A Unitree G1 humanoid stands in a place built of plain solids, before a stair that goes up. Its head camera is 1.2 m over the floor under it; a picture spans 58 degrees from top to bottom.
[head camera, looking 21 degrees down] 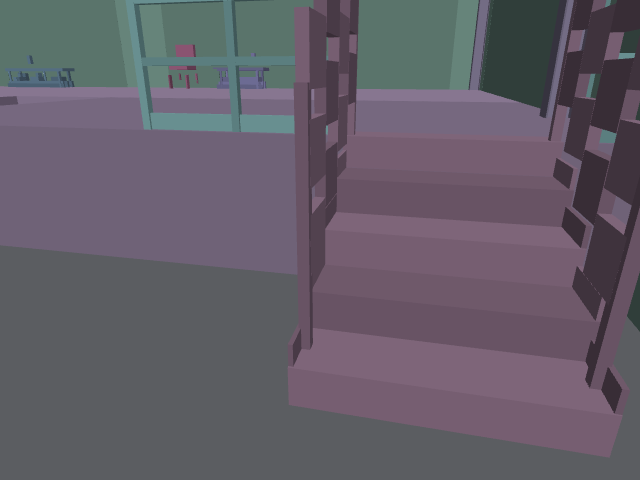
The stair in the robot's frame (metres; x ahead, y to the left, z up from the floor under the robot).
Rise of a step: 0.18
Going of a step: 0.28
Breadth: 1.12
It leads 13 degrees to the right of straight ahead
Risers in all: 5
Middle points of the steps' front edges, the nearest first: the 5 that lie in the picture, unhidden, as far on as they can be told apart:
1.22 -0.42 0.18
1.49 -0.49 0.35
1.77 -0.55 0.53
2.04 -0.61 0.70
2.32 -0.67 0.88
